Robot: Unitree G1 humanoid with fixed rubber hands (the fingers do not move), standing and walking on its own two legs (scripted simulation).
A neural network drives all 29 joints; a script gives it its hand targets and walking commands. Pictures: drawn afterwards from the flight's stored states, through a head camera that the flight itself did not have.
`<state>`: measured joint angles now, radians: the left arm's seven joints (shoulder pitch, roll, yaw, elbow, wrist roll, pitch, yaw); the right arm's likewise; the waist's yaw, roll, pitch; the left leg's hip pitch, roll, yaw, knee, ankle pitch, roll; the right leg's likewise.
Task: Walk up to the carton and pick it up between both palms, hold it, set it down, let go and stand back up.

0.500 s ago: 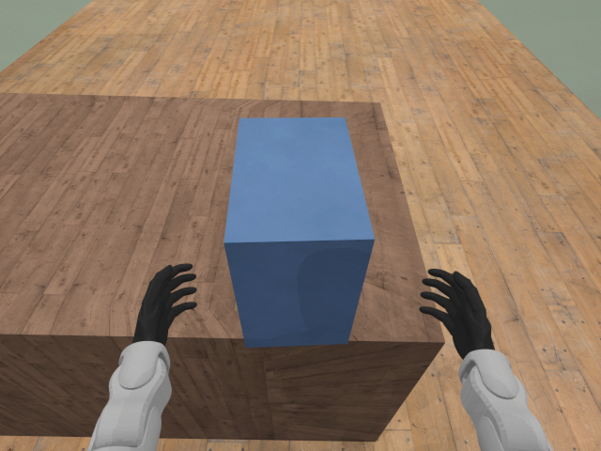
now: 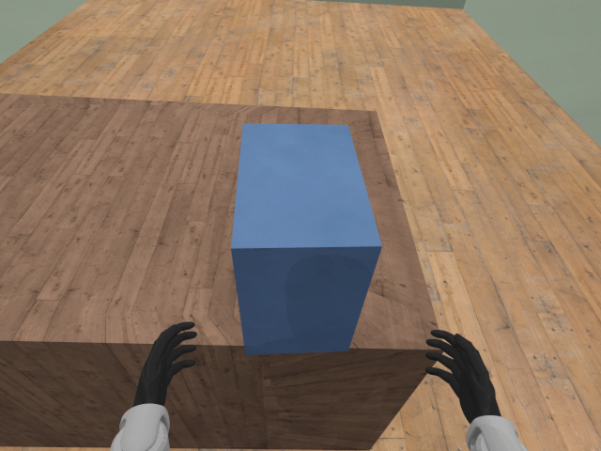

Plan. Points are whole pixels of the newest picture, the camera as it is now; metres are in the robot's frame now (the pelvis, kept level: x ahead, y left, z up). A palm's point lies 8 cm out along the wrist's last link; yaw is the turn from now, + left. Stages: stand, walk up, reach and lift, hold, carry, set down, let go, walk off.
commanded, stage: set down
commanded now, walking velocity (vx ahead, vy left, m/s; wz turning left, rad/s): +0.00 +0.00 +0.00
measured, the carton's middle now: (296, 240) +0.41 +0.05 +0.03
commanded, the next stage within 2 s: let go in 1.40 s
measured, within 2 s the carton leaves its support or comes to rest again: neither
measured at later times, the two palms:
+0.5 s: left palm (146, 423) +0.16 +0.23 -0.06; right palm (474, 434) +0.18 -0.20 -0.04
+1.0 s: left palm (144, 437) +0.15 +0.23 -0.08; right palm out of the picture +0.16 -0.22 -0.07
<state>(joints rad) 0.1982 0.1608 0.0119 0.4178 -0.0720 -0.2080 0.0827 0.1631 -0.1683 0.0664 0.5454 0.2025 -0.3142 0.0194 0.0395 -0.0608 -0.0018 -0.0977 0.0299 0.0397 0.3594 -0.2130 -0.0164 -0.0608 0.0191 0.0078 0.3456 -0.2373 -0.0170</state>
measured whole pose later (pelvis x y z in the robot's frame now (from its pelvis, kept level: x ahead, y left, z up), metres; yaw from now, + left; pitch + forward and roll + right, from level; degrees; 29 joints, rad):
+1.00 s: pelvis +0.00 +0.00 +0.00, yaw +0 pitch -4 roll +0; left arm 0.22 0.20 0.01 0.53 0.01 0.08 0.00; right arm 0.19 -0.17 -0.02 0.73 -0.01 -0.21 0.01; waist 0.02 -0.03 0.05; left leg -0.08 0.03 0.04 0.38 -0.23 -0.01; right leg -0.03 0.02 0.00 0.34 -0.24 -0.01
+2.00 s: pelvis -0.01 +0.01 +0.00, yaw -1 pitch -4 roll +0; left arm 0.19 0.20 -0.01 0.55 0.00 0.09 0.02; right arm 0.18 -0.19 -0.04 0.72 -0.02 -0.18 0.02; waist 0.01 -0.02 0.06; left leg -0.12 0.03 0.04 0.43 -0.24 -0.01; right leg -0.08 0.02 0.00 0.41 -0.25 -0.01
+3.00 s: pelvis -0.07 +0.02 -0.01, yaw +0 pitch -3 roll +0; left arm 0.43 0.24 0.01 0.87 0.02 -0.02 0.01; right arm 0.39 -0.23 -0.03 0.85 -0.01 -0.01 -0.01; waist 0.00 0.00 0.01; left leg -0.28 -0.01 0.03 0.49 -0.18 0.02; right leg -0.25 -0.01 0.02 0.50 -0.21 0.02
